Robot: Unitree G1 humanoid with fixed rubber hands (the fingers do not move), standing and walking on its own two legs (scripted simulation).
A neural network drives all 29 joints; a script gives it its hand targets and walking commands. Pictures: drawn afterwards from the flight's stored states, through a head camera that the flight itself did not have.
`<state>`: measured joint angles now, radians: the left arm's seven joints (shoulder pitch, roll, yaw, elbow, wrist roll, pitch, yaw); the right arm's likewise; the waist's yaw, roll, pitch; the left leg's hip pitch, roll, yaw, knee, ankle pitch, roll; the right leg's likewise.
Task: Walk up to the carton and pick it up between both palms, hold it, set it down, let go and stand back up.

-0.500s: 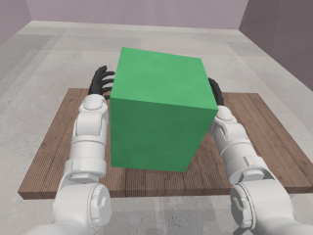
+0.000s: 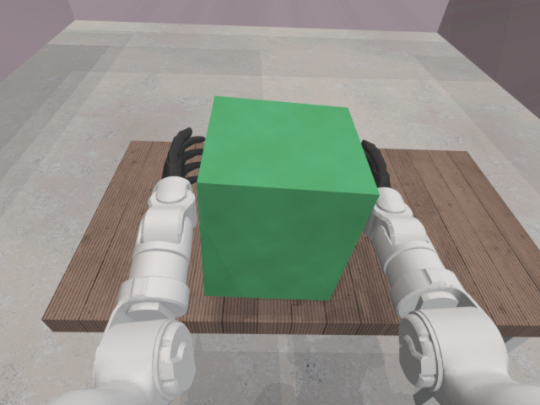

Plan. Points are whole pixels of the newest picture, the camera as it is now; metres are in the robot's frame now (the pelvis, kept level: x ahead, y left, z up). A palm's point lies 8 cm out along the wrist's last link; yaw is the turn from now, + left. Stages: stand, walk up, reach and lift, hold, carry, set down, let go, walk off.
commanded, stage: set down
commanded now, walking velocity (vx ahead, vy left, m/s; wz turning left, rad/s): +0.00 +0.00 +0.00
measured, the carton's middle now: (274, 203) +0.41 +0.03 +0.10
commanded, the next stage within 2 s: none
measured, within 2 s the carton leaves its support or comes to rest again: rests again in 0.98 s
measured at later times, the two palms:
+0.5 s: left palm (181, 196) +0.39 +0.18 +0.11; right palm (367, 200) +0.42 -0.12 +0.11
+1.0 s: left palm (181, 208) +0.39 +0.18 +0.09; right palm (364, 211) +0.42 -0.12 +0.09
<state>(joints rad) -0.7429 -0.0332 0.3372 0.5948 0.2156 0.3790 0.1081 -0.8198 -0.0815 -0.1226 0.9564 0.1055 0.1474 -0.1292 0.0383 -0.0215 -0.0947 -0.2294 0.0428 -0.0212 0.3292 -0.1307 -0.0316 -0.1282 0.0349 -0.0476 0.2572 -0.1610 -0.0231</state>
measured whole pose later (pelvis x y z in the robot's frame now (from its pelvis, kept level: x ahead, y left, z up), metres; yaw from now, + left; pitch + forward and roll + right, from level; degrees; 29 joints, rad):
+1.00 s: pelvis +0.00 +0.00 +0.00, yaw -1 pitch +7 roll -1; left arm -0.70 -0.07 0.37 0.75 0.22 0.15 0.13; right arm -0.77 -0.06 -0.24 1.01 -0.05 0.01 -0.07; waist 0.09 -0.01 -0.12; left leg -0.33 0.05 -0.01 0.31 -0.11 -0.03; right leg -0.24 0.04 -0.03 0.25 -0.14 -0.02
